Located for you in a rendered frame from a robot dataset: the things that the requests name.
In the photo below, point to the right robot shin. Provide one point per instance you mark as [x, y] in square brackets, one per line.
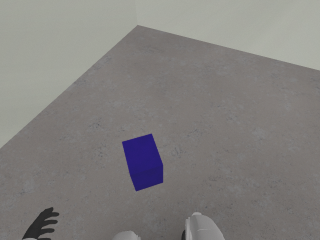
[196, 213]

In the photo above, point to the robot left hand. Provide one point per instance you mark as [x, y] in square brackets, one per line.
[34, 231]

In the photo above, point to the carton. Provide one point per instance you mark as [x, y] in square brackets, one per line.
[144, 162]

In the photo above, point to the right robot thigh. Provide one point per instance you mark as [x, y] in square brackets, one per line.
[201, 227]

